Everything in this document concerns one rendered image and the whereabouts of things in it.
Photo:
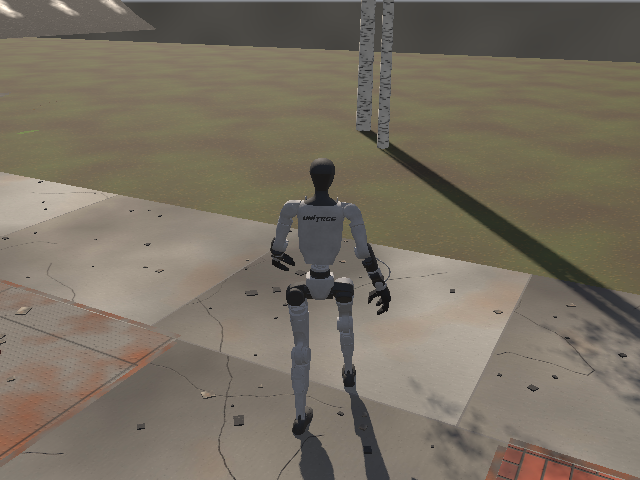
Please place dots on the right robot hand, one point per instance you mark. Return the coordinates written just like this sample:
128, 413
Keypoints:
385, 299

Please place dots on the left robot hand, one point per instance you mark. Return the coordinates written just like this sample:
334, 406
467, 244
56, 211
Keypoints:
287, 259

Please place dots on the robot right upper arm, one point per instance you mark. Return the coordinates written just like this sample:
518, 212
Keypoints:
353, 213

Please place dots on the left robot foot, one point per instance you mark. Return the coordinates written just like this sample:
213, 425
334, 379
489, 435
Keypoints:
299, 425

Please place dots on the robot right forearm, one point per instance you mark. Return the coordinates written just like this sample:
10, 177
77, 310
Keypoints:
374, 271

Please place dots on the robot left forearm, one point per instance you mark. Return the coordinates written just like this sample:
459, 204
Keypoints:
276, 255

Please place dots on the robot left upper arm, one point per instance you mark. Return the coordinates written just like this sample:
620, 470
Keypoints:
289, 210

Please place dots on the robot right shin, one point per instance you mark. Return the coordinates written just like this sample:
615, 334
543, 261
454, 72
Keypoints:
347, 346

